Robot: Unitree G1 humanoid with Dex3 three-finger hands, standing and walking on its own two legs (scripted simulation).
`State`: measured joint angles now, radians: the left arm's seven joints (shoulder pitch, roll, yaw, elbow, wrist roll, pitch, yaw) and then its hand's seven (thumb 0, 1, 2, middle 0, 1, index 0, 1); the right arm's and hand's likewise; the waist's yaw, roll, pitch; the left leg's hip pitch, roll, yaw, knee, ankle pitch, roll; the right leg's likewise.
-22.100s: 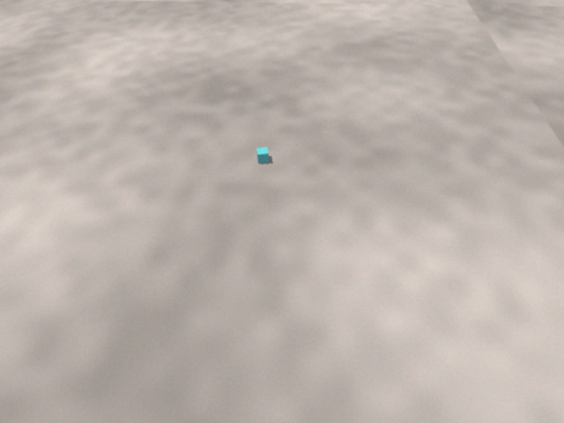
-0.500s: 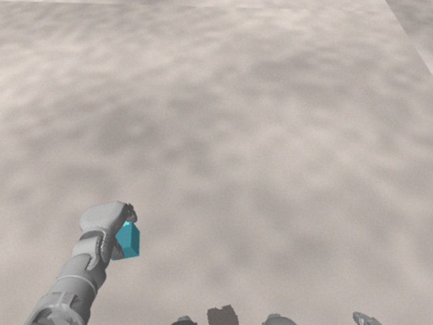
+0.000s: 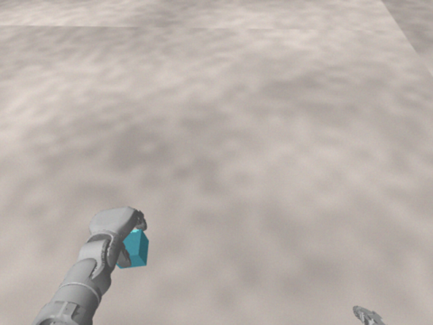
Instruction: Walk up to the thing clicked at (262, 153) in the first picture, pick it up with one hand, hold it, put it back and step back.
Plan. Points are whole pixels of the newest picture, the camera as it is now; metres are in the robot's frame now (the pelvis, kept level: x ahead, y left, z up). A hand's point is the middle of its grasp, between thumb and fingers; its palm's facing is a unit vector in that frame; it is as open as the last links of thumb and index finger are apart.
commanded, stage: hold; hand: left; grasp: from above
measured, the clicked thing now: (130, 248) +0.32 +0.23 -0.11
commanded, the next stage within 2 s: crouch in 1.48 s
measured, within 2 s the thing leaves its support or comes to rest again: neither
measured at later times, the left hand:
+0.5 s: hand (126, 242) +0.30 +0.21 -0.03, palm faces -0.44 -0.07 -0.90, open 8.6 cm
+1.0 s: hand (122, 248) +0.28 +0.21 -0.01, palm faces -0.45 -0.07 -0.89, open 8.6 cm
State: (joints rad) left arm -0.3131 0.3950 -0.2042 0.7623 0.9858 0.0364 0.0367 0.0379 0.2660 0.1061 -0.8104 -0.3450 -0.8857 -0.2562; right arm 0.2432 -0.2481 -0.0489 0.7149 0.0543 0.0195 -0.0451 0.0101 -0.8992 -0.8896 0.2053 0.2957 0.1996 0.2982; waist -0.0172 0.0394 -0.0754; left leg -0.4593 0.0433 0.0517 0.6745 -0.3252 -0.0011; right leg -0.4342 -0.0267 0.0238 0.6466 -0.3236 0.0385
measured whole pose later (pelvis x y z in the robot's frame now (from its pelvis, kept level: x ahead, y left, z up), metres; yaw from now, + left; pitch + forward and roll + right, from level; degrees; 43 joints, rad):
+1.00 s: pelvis -0.01 -0.01 +0.02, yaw +0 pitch +1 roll +0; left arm -0.26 0.40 -0.22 0.62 0.97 0.04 -0.06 0.03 0.25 0.12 -0.84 -0.31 -0.90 -0.24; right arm 0.20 -0.25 -0.03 0.67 0.07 0.09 -0.06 0.01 -0.90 -0.89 0.20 0.30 0.20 0.30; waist 0.01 0.05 -0.02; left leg -0.27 0.04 0.06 0.48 -0.22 -0.01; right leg -0.27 -0.03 0.03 0.50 -0.24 0.02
